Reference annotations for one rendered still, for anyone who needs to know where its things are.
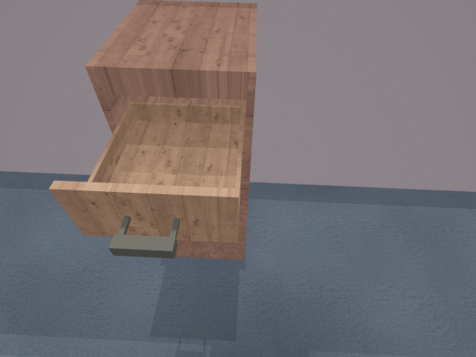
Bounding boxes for cabinet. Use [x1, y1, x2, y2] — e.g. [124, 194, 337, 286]
[85, 0, 257, 260]

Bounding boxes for handle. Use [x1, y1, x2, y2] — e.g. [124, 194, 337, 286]
[109, 216, 180, 259]

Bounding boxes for drawer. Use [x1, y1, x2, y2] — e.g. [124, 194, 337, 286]
[49, 102, 245, 243]

